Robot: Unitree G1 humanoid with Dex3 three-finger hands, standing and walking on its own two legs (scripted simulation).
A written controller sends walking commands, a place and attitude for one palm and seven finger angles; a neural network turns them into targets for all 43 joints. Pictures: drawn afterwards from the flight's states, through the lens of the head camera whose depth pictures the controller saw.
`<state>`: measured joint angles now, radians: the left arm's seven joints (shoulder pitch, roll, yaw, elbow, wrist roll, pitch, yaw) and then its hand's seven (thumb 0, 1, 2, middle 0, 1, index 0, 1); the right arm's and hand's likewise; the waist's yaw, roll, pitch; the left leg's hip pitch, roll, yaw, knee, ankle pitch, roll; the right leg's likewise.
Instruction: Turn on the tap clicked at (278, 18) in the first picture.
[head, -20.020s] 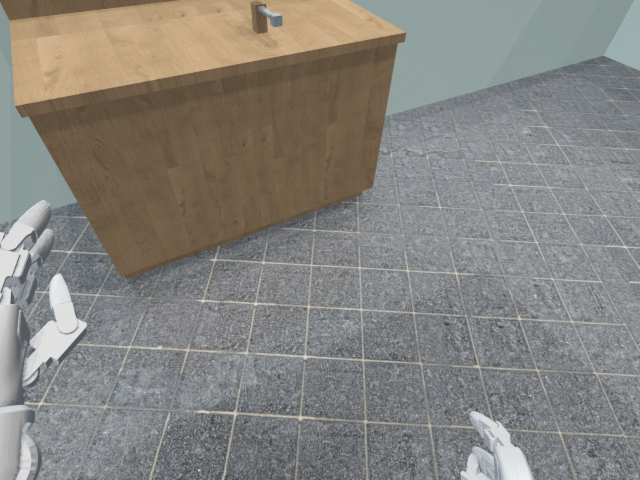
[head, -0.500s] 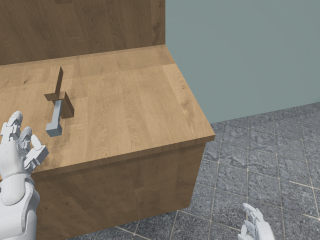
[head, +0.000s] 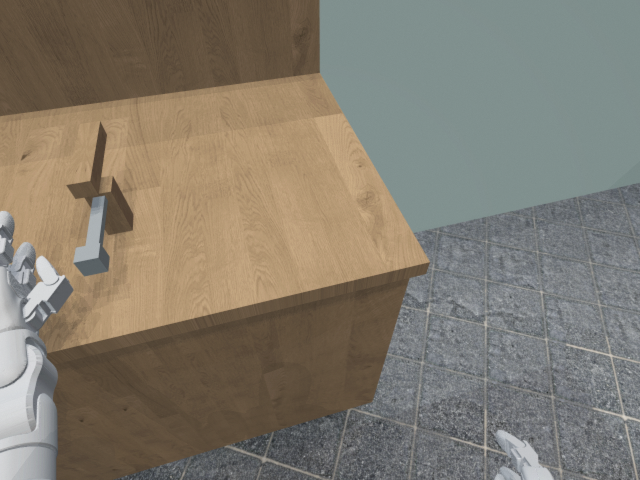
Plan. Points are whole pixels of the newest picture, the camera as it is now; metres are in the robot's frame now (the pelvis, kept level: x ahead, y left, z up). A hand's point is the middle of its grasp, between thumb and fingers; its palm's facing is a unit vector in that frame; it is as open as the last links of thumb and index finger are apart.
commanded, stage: reach beside the lever's end, fingers flat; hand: left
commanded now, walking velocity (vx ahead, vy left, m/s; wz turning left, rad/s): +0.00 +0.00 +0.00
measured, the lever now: (92, 259) +0.34 +0.31 +0.10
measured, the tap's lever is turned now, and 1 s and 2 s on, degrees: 0 1 24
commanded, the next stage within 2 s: push the lever round in 0.38 s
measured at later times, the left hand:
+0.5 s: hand (61, 286) +0.30 +0.32 +0.10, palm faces +0.55 -0.83 -0.08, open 7.8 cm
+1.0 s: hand (85, 279) +0.32 +0.31 +0.09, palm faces +0.54 -0.84 -0.08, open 7.8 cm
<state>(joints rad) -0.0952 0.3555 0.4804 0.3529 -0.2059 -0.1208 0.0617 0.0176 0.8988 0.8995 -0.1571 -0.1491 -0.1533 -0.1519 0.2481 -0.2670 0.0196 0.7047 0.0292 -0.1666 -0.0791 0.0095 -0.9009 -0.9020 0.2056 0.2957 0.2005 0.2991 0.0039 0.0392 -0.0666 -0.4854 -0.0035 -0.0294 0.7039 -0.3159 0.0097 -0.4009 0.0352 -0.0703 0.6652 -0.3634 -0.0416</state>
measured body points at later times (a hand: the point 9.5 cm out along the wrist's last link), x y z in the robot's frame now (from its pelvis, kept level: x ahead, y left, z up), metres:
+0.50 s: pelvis +0.00 +0.01 +0.00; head +0.02 +0.00 +0.45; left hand +0.27 +0.37 +0.11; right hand +0.15 -0.24 -0.10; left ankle +0.02 +0.11 -0.72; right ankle -0.02 -0.09 -0.72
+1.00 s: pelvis +0.00 +0.00 +0.00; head +0.02 +0.00 +0.45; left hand +0.28 +0.35 +0.10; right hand +0.14 -0.25 -0.10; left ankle +0.02 +0.11 -0.72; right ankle -0.02 -0.09 -0.72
